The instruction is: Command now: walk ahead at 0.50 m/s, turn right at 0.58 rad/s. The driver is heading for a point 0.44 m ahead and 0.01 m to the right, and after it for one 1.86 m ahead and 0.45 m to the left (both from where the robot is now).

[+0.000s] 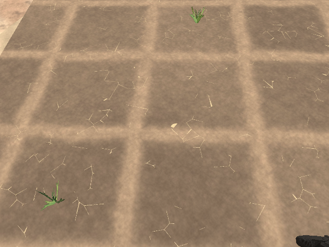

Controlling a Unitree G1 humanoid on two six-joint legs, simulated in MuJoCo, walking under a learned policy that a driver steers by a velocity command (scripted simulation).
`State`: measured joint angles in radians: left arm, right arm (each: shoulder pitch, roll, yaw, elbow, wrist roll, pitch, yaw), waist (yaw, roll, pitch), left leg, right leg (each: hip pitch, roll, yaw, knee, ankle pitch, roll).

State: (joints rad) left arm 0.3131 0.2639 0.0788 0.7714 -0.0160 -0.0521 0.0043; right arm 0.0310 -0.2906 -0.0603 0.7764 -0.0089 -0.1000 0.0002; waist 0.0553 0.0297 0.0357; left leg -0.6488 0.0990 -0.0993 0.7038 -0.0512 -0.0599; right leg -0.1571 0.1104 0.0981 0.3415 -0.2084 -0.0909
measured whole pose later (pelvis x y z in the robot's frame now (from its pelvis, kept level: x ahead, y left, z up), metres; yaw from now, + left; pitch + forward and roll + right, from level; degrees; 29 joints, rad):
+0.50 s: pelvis +0.28 +0.04 +0.00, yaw -5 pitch +2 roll +1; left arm 0.11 0.27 0.05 0.68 0.00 -0.08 0.00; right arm 0.38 -0.26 -0.05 0.89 0.02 -0.08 0.01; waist -0.09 -0.03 0.01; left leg -0.11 -0.05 -0.02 0.28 -0.21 0.04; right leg -0.62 -0.08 0.06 0.69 -0.09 0.01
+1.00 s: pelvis +0.53 +0.00 +0.00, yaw +11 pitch +1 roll -3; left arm 0.33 0.28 0.08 0.84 0.00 -0.09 0.00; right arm 0.14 -0.30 -0.07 0.71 0.02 -0.02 0.03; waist 0.07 0.05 0.02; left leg -0.69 0.11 -0.03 0.79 -0.02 0.00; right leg 0.00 0.00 -0.20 0.24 -0.26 0.00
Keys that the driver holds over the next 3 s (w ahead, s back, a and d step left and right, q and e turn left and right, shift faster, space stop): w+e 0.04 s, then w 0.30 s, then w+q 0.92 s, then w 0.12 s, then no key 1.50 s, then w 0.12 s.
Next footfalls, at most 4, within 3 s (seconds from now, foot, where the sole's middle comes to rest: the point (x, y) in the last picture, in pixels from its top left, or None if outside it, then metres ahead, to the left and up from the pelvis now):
0.16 left None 0.28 0.15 -0.78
0.64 right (218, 237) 0.50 -0.12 -0.78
1.14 left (146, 182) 0.74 0.18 -0.78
1.62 right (167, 124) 1.07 0.10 -0.78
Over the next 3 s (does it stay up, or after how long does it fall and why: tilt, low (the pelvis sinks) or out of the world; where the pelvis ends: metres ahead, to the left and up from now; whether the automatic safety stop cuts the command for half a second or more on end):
stays up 0.96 0.19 -0.01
